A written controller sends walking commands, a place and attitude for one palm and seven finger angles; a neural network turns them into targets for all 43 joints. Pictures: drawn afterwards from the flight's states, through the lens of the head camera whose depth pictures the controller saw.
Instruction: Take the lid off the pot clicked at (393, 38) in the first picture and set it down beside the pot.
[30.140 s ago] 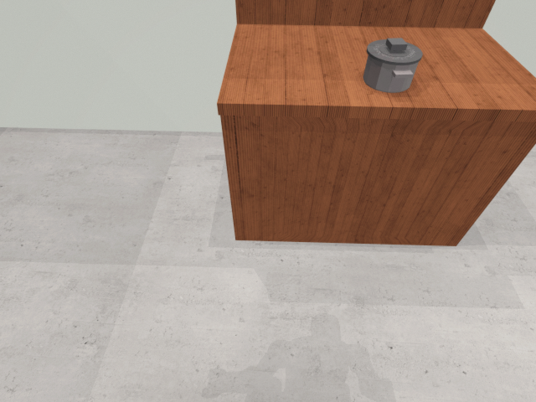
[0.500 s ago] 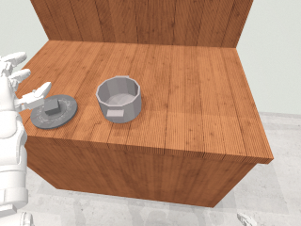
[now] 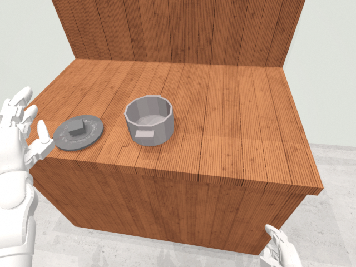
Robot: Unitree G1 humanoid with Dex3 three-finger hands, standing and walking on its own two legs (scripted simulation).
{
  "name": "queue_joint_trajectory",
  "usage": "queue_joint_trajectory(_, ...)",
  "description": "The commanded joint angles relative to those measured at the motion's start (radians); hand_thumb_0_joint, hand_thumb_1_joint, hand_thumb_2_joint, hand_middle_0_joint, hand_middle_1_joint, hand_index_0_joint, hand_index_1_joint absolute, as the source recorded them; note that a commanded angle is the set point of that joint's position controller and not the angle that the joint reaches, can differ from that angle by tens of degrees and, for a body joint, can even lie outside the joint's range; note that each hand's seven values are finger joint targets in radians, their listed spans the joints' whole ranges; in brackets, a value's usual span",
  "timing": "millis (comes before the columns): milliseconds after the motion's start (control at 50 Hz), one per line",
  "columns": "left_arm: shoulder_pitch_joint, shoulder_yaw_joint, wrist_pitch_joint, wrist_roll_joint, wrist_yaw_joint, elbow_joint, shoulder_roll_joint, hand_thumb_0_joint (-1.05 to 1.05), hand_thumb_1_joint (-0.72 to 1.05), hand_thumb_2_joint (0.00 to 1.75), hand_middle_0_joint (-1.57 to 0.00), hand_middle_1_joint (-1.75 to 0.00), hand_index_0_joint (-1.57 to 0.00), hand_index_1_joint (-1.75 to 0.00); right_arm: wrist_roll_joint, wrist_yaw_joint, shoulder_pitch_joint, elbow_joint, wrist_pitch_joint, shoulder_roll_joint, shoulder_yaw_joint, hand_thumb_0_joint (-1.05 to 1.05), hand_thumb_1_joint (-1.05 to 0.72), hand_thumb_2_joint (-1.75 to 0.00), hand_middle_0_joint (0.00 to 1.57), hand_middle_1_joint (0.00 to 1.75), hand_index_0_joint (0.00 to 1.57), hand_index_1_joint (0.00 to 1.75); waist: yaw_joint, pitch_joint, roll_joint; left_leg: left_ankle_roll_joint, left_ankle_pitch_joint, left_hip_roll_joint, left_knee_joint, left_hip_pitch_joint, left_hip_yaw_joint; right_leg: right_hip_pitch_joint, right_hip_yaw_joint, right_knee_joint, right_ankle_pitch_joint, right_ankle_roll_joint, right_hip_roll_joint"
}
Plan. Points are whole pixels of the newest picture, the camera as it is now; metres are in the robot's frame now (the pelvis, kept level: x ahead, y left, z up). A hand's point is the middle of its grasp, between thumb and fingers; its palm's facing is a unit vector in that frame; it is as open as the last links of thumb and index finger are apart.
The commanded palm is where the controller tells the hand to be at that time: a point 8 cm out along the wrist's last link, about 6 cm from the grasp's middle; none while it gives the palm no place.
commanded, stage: draw the hand back to the body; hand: left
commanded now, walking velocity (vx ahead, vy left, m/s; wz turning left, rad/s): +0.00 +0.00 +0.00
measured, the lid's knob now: (76, 127) +0.51 +0.40 +0.00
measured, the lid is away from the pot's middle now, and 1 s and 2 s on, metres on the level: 0.25 0.25 0.25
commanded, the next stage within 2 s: step back with the hand held close in 0.70 s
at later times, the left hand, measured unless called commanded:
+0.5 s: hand (40, 188) +0.19 +0.25 +0.17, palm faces +0.41 -0.84 -0.36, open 7.4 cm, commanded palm +0.13 +0.29 +0.18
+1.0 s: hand (27, 192) +0.18 +0.26 +0.17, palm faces +0.39 -0.82 -0.43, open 7.4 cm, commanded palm +0.11 +0.30 +0.18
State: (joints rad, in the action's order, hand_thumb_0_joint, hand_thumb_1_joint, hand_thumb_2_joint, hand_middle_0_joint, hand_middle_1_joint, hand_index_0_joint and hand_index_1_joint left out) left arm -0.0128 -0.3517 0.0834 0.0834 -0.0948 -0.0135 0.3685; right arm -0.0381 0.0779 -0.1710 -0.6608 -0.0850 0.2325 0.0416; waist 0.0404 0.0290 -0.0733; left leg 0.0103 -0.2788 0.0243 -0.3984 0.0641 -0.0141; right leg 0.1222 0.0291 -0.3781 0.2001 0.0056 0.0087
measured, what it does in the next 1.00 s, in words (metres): stands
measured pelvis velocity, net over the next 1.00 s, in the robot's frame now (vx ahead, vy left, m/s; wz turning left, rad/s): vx -0.02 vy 0.02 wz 0.00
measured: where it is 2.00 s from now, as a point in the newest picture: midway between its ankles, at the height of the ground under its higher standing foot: outside the picture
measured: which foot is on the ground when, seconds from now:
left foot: down 0.00-1.00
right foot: down 0.00-1.00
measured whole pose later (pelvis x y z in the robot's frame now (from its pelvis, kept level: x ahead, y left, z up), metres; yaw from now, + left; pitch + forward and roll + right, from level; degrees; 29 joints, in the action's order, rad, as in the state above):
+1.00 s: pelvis -0.02 +0.02 +0.00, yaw +0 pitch -2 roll -1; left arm 0.49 -0.38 0.18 0.05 -0.09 -0.53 0.36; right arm -0.01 0.06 -0.15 -0.58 -0.07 0.22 0.03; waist 0.03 0.07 -0.03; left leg -0.01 -0.29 0.01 -0.48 0.16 -0.01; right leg 0.19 0.03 -0.40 0.18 0.03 0.03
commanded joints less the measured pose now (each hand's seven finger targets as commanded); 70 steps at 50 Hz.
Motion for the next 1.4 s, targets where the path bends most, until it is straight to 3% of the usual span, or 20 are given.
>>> queue_joint_trajectory(0,-0.198,-0.068,0.076,0.004,-0.011,-0.298,0.21,0.0,0.9,0.9,-0.2,-0.3,-0.2,-0.3,0.006,0.011,0.132,0.153,-0.069,0.103,-0.039,0.0,-0.9,-0.9,0.2,0.3,0.2,0.3,-0.006,-0.155,0.004,-0.04,0.239,-0.01,0.059,-0.013,0.033,-0.058,0.035,0.04,-0.191,-0.03,-0.001)
queue_joint_trajectory(100,-0.041,-0.113,0.079,0.005,-0.016,-0.344,0.221,0.0,0.9,0.9,-0.2,-0.3,-0.2,-0.3,0.016,0.012,0.138,0.154,-0.079,0.097,-0.041,0.0,-0.9,-0.9,0.2,0.3,0.2,0.3,0.011,-0.147,0.033,-0.04,0.248,-0.01,0.061,-0.004,0.032,-0.076,0.033,0.042,-0.193,-0.03,0.001)
queue_joint_trajectory(160,0.013,-0.071,0.085,0.003,-0.008,-0.422,0.178,0.0,0.9,0.9,-0.2,-0.3,-0.2,-0.3,0.016,0.007,0.147,0.161,-0.09,0.094,-0.04,0.0,-0.9,-0.9,0.2,0.3,0.2,0.3,0.007,-0.137,-0.004,-0.036,0.251,-0.01,0.066,-0.002,0.031,-0.075,0.032,0.041,-0.192,-0.03,0.002)
queue_joint_trajectory(240,0.09,-0.072,0.08,0.0,-0.009,-0.462,0.175,0.0,0.9,0.9,-0.2,-0.3,-0.2,-0.3,0.018,0.007,0.146,0.163,-0.095,0.093,-0.043,0.0,-0.9,-0.9,0.2,0.3,0.2,0.3,0.006,-0.101,0.022,-0.038,0.219,-0.007,0.062,0.002,0.027,-0.054,0.032,0.058,-0.148,-0.027,0.002)
queue_joint_trajectory(320,0.204,-0.083,0.089,-0.005,-0.012,-0.574,0.175,0.0,0.9,0.9,-0.2,-0.3,-0.2,-0.3,0.028,0.004,0.145,0.175,-0.109,0.087,-0.044,0.0,-0.9,-0.9,0.2,0.3,0.2,0.3,0.02,-0.131,-0.021,-0.036,0.247,-0.01,0.056,-0.007,0.025,-0.077,0.03,0.048,-0.176,-0.031,0.007)
queue_joint_trajectory(480,0.404,-0.067,0.081,-0.01,-0.009,-0.647,0.142,0.0,0.9,0.9,-0.2,-0.3,-0.2,-0.3,0.032,0.006,0.146,0.187,-0.116,0.079,-0.047,0.0,-0.9,-0.9,0.2,0.3,0.2,0.3,0.021,-0.082,0.034,-0.037,0.221,-0.006,0.047,0.02,0.027,-0.053,0.032,0.057,-0.148,-0.026,0.006)
queue_joint_trajectory(520,0.443,-0.052,0.081,-0.014,-0.009,-0.697,0.128,0.0,0.9,0.9,-0.2,-0.3,-0.2,-0.3,0.033,0.004,0.149,0.193,-0.117,0.075,-0.045,0.0,-0.9,-0.9,0.2,0.3,0.2,0.3,0.023,-0.081,0.005,-0.033,0.226,-0.005,0.043,0.018,0.025,-0.048,0.032,0.053,-0.149,-0.028,0.008)
queue_joint_trajectory(640,0.371,-0.053,0.071,-0.019,-0.025,-0.671,0.134,0.0,0.9,0.9,-0.2,-0.3,-0.2,-0.3,0.031,0.019,0.14,0.18,-0.12,0.075,-0.041,0.0,-0.9,-0.9,0.2,0.3,0.2,0.3,0.007,-0.023,0.018,-0.034,0.148,-0.006,0.047,0.028,0.016,-0.005,0.031,0.067,-0.063,-0.027,0.003)
queue_joint_trajectory(780,0.427,-0.04,0.071,-0.026,-0.02,-0.715,0.12,0.0,0.9,0.9,-0.2,-0.3,-0.2,-0.3,0.038,0.011,0.145,0.192,-0.125,0.072,-0.04,0.0,-0.9,-0.9,0.2,0.3,0.2,0.3,0.021,-0.077,0.026,-0.032,0.214,-0.006,0.043,0.024,0.012,-0.047,0.036,0.043,-0.126,-0.029,0.006)
queue_joint_trajectory(800,0.24,-0.233,0.131,-0.017,-0.034,-0.813,0.298,0.0,0.9,0.9,-0.2,-0.3,-0.2,-0.3,0.026,0.008,0.116,0.221,-0.092,0.104,-0.042,0.0,-0.9,-0.9,0.2,0.3,0.2,0.3,0.002,0.022,0.055,-0.054,0.125,0.012,0.021,0.113,0.005,0.02,-0.061,0.074,-0.204,-0.016,0.054)
queue_joint_trajectory(820,0.342,-0.18,0.141,-0.02,-0.026,-0.689,0.215,0.0,0.9,0.9,-0.2,-0.3,-0.2,-0.3,0.034,0.008,0.102,0.193,-0.076,0.084,-0.044,0.0,-0.9,-0.9,0.2,0.3,0.2,0.3,-0.01,0.037,0.14,-0.055,0.109,0.013,0.006,0.139,-0.014,0.024,-0.055,0.067,-0.215,-0.017,0.074)
queue_joint_trajectory(840,0.349,-0.178,0.148,-0.024,-0.022,-0.71,0.223,0.0,0.9,0.9,-0.2,-0.3,-0.2,-0.3,0.031,0.003,0.118,0.204,-0.07,0.086,-0.045,0.0,-0.9,-0.9,0.2,0.3,0.2,0.3,-0.009,0.036,0.105,-0.055,0.111,0.011,0.005,0.133,-0.012,0.038,-0.071,0.065,-0.239,-0.021,0.082)
queue_joint_trajectory(920,0.52,-0.091,0.151,-0.029,0.002,-0.669,0.113,0.0,0.9,0.9,-0.2,-0.3,-0.2,-0.3,0.031,-0.009,0.099,0.229,-0.034,0.099,-0.066,0.0,-0.9,-0.9,0.2,0.3,0.2,0.3,-0.017,-0.073,0.067,-0.06,0.267,0.033,-0.027,0.126,-0.008,-0.013,-0.038,-0.003,-0.337,-0.003,0.098)
queue_joint_trajectory(1040,0.657,-0.172,0.18,-0.033,-0.005,-0.822,0.192,0.0,0.9,0.9,-0.2,-0.3,-0.2,-0.3,0.022,-0.016,0.1,0.276,0.002,0.093,-0.085,0.0,-0.9,-0.9,0.2,0.3,0.2,0.3,-0.015,-0.244,0.039,-0.062,0.462,0.065,-0.057,0.115,-0.039,-0.052,-0.019,-0.105,-0.415,0.003,0.104)
queue_joint_trajectory(1160,0.675,-0.177,0.188,-0.019,-0.02,-0.911,0.19,0.0,0.9,0.9,-0.2,-0.3,-0.2,-0.3,0.014,-0.005,0.086,0.295,-0.005,0.091,-0.09,0.0,-0.9,-0.9,0.2,0.3,0.2,0.3,-0.018,-0.195,-0.071,-0.076,0.402,0.11,-0.015,0.215,-0.098,0.009,0.007,-0.205,-0.185,0.017,0.067)
queue_joint_trajectory(1240,0.63,-0.169,0.182,-0.019,-0.029,-0.855,0.167,0.0,0.9,0.9,-0.2,-0.3,-0.2,-0.3,0.015,-0.001,0.07,0.278,-0.033,0.102,-0.092,0.0,-0.9,-0.9,0.2,0.3,0.2,0.3,-0.025,-0.094,-0.127,-0.098,0.187,0.153,0.039,0.339,-0.124,0.054,0.008,-0.267,0.039,0.015,0.048)
queue_joint_trajectory(1280,0.594,-0.165,0.179,-0.022,-0.032,-0.813,0.158,0.0,0.9,0.9,-0.2,-0.3,-0.2,-0.3,0.015,0.001,0.056,0.272,-0.043,0.106,-0.09,0.0,-0.9,-0.9,0.2,0.3,0.2,0.3,-0.028,-0.055,-0.068,-0.098,0.043,0.15,0.023,0.424,-0.121,0.026,0.002,-0.243,0.013,0.012,0.052)
queue_joint_trajectory(1320,0.556,-0.151,0.174,-0.026,-0.032,-0.766,0.152,0.0,0.9,0.9,-0.2,-0.3,-0.2,-0.3,0.009,-0.001,0.043,0.271,-0.045,0.104,-0.092,0.0,-0.9,-0.9,0.2,0.3,0.2,0.3,-0.037,-0.034,0.068,-0.076,-0.14,0.087,-0.061,0.457,-0.083,0.052,-0.056,-0.163,-0.057,-0.006,0.099)
queue_joint_trajectory(1360,0.53,-0.123,0.174,-0.031,-0.029,-0.749,0.147,0.0,0.9,0.9,-0.2,-0.3,-0.2,-0.3,0.014,-0.001,0.027,0.267,-0.045,0.101,-0.094,0.0,-0.9,-0.9,0.2,0.3,0.2,0.3,-0.054,-0.015,0.206,-0.056,-0.246,0.015,-0.175,0.381,-0.052,0.2,-0.154,-0.015,0.093,-0.041,0.165)
queue_joint_trajectory(1380,0.52,-0.126,0.175,-0.034,-0.031,-0.745,0.158,0.0,0.9,0.9,-0.2,-0.3,-0.2,-0.3,0.018,-0.002,0.025,0.263,-0.045,0.1,-0.095,0.0,-0.9,-0.9,0.2,0.3,0.2,0.3,-0.055,-0.015,0.229,-0.053,-0.259,0.0,-0.238,0.341,-0.045,0.271,-0.19,0.044,0.203,-0.057,0.194)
